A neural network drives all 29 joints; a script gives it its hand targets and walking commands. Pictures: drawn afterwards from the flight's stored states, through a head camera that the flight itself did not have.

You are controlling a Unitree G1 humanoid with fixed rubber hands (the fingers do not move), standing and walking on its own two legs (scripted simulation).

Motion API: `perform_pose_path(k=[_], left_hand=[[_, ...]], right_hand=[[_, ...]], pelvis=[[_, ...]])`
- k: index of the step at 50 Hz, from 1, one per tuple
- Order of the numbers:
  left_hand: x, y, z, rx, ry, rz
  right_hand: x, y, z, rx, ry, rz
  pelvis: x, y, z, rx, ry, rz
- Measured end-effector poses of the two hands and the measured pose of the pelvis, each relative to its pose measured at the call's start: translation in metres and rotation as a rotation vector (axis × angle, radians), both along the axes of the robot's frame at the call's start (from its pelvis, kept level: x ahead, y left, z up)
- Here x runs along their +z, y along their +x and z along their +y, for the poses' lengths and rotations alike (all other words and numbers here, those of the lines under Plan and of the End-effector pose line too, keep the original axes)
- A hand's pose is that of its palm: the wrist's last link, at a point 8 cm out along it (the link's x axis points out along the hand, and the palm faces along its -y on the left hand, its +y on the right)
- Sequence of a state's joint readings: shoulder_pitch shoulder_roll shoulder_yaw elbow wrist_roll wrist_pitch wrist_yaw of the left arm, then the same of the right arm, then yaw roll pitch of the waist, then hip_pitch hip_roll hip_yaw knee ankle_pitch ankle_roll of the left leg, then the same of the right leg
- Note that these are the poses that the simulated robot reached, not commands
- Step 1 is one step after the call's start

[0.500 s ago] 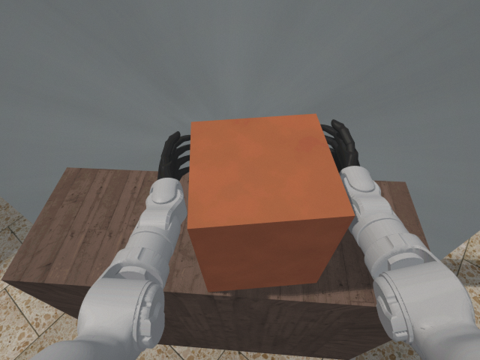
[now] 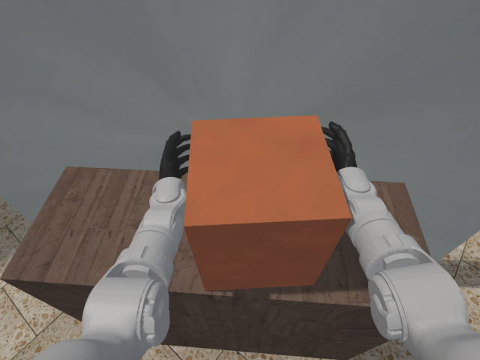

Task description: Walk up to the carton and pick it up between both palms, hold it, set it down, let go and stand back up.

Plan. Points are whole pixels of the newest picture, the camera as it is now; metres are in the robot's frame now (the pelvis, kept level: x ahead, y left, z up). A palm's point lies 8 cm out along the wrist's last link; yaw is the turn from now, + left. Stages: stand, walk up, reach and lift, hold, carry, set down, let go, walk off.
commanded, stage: reach and lift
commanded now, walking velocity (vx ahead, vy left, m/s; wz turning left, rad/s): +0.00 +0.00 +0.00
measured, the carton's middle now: (257, 208) +0.37 +0.03 +0.03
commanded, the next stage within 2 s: none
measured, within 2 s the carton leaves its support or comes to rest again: leaves its support in 1.12 s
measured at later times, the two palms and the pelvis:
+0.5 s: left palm (167, 178) +0.39 +0.19 +0.08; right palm (340, 168) +0.43 -0.11 +0.09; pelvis +0.00 +0.00 +0.00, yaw +0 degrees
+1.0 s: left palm (163, 179) +0.39 +0.19 +0.08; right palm (337, 168) +0.43 -0.11 +0.09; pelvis +0.00 +0.01 +0.00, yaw +0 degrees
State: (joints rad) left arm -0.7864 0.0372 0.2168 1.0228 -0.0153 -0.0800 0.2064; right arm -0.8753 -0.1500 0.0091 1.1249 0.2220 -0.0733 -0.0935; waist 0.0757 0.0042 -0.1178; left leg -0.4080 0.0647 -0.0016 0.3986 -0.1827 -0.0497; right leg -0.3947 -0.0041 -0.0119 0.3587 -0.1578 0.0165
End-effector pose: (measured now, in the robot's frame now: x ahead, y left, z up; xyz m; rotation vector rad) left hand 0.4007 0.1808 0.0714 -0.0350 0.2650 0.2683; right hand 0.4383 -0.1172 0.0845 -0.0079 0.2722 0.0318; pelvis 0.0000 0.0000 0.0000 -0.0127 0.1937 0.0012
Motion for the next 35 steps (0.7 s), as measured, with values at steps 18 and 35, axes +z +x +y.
perform_pose_path(k=[18, 35], left_hand=[[0.0040, -0.0050, 0.0020, -0.016, 0.038, -0.012], [0.0026, -0.0087, 0.0085, -0.016, 0.022, -0.016]], right_hand=[[0.0080, -0.0036, 0.0029, 0.043, -0.081, -0.037], [0.0082, -0.0087, 0.0091, 0.037, -0.076, -0.038]], pelvis=[[0.0005, -0.0004, 0.0015, 0.000, -0.002, -0.005], [0.0014, -0.0025, 0.0066, 0.000, -0.009, -0.009]])
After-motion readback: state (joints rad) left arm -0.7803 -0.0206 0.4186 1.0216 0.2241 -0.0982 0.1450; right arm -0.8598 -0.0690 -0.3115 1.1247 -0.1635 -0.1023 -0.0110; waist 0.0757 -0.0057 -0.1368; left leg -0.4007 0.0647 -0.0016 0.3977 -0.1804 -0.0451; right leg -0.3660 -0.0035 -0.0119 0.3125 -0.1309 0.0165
